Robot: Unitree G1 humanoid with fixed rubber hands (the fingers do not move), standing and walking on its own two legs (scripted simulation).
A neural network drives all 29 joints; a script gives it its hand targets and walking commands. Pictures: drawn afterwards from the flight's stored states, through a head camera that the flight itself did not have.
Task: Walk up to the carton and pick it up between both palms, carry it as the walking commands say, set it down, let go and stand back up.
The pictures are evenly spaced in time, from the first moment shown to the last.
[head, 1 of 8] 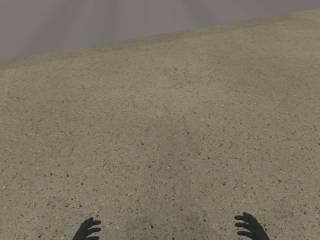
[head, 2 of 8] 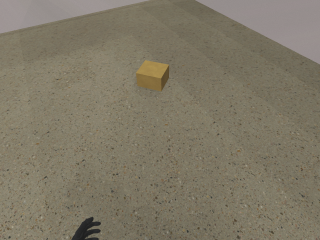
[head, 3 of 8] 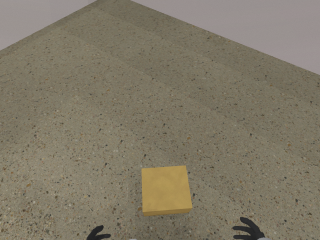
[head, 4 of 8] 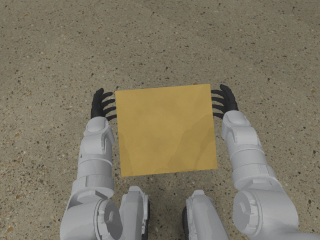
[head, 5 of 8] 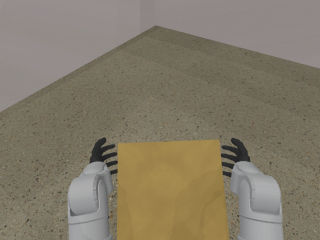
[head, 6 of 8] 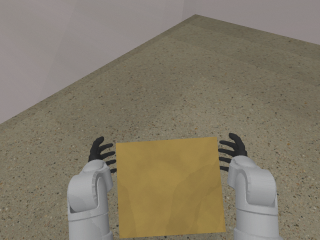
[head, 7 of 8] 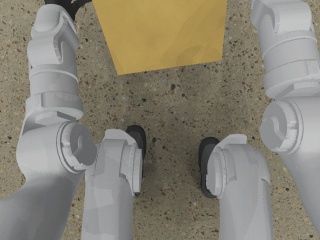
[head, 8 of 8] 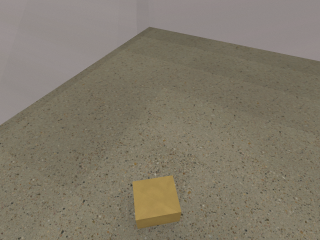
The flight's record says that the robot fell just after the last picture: no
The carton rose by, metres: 0.66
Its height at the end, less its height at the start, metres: +0.00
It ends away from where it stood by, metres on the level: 1.07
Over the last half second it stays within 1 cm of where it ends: yes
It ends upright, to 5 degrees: yes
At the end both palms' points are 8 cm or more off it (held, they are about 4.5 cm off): yes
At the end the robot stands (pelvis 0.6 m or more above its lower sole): yes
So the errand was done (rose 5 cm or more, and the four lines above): yes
